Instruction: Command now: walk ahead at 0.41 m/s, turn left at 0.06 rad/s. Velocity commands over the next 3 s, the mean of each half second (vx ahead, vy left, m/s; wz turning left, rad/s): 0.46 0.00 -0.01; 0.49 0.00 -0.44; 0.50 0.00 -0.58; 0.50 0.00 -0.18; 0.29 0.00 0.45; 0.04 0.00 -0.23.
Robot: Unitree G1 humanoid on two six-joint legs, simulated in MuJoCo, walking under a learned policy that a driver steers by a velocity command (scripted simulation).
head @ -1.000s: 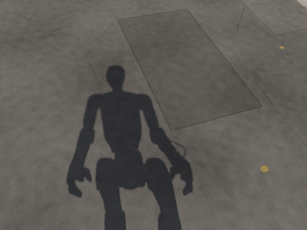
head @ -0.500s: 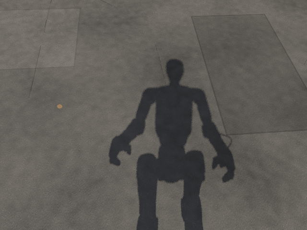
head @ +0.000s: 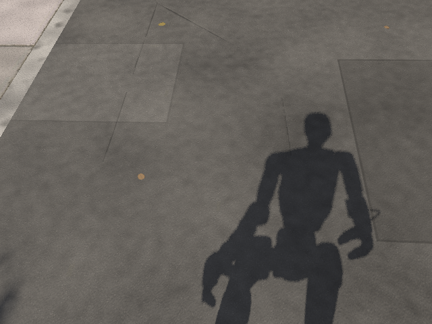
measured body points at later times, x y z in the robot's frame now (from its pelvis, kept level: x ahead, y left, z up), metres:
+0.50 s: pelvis +0.24 +0.05 -0.01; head +0.27 +0.06 +0.44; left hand +0.40 +0.29 -0.13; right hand +0.19 -0.20 -0.14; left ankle +0.13 +0.12 -0.75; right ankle +0.40 -0.08 -0.70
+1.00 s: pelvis +0.52 +0.00 +0.00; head +0.55 -0.03 +0.45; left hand +0.58 +0.27 -0.13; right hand +0.63 -0.28 -0.12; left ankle +0.72 +0.14 -0.68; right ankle +0.46 -0.03 -0.75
